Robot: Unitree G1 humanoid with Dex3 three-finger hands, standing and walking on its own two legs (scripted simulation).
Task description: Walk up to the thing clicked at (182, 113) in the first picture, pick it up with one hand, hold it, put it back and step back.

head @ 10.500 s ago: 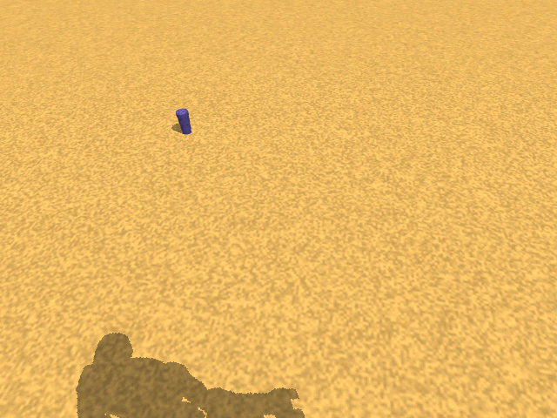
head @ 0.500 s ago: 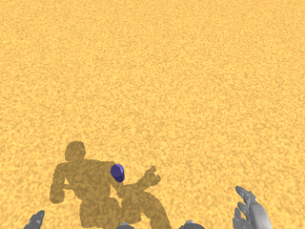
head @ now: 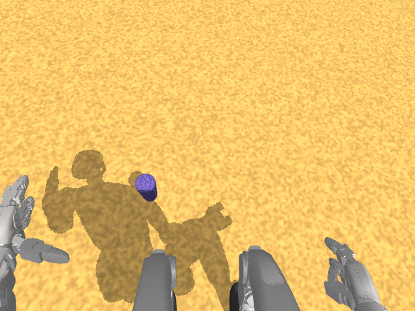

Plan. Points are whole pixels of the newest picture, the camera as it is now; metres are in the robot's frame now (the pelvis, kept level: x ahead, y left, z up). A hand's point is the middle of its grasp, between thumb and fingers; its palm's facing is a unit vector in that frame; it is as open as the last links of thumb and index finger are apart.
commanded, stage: go down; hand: left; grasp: from the side
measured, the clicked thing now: (148, 189) +0.52 +0.20 -0.51
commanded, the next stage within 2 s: approach in 1.44 s
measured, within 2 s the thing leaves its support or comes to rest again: neither
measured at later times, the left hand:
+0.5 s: hand (51, 195) +0.39 +0.35 -0.15, palm faces +0.16 -0.98 -0.12, open 16.9 cm
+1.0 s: hand (51, 185) +0.42 +0.37 -0.17, palm faces +0.14 -0.99 -0.08, open 17.1 cm
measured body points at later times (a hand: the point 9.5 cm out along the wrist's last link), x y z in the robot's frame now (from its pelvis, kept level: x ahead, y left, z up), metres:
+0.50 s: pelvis -0.04 +0.00 -0.13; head +0.17 +0.04 +0.26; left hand +0.37 +0.40 -0.14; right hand +0.08 -0.29 -0.24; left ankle +0.04 +0.12 -0.55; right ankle +0.05 -0.13 -0.55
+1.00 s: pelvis -0.05 +0.01 -0.20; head +0.17 +0.07 +0.19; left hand +0.40 +0.43 -0.17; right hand +0.04 -0.28 -0.29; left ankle +0.04 +0.12 -0.55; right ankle +0.05 -0.13 -0.55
